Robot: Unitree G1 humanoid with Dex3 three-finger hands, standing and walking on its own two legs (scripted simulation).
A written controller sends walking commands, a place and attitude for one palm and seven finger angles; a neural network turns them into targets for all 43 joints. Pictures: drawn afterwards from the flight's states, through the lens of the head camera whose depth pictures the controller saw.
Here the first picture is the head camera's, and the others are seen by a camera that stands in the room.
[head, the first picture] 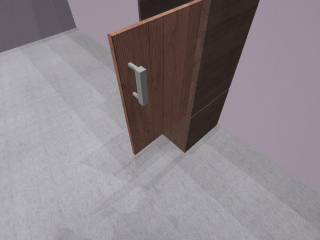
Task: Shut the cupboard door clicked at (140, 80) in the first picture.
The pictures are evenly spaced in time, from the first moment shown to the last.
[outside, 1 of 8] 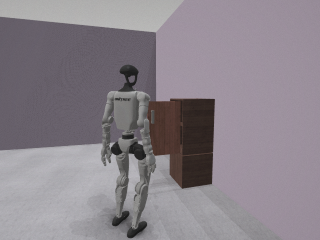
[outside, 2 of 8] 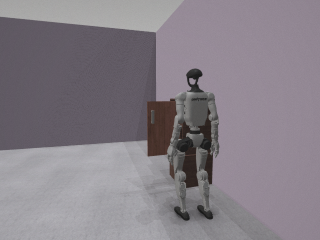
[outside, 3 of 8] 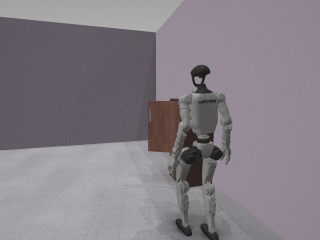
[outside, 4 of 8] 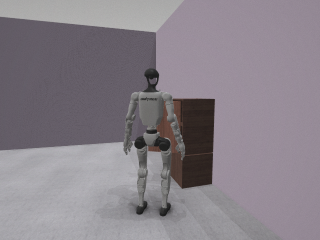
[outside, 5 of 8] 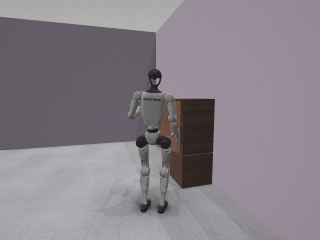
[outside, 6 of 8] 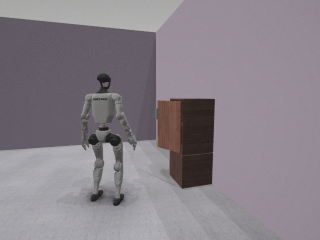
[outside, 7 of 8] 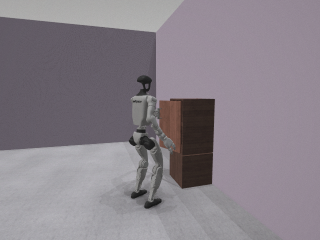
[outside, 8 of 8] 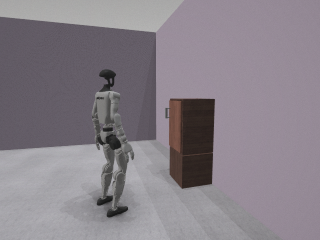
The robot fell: no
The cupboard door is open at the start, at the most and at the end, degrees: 91 91 0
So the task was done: yes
